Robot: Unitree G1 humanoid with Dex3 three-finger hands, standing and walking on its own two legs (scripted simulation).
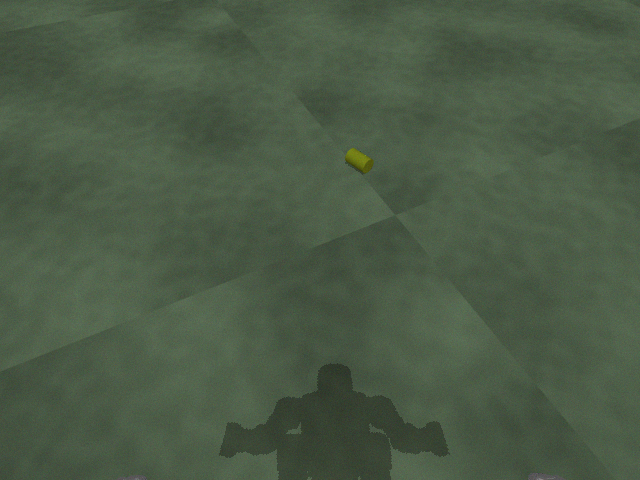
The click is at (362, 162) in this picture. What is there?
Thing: lying can
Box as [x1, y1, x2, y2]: [345, 148, 373, 172]
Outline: 351,148 347,152 345,160 361,171 367,172 372,166 373,160 356,149
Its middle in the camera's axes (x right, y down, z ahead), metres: +0.19 -0.38 +1.85
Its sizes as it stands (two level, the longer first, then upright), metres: 0.119 0.076 0.076
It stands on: the floor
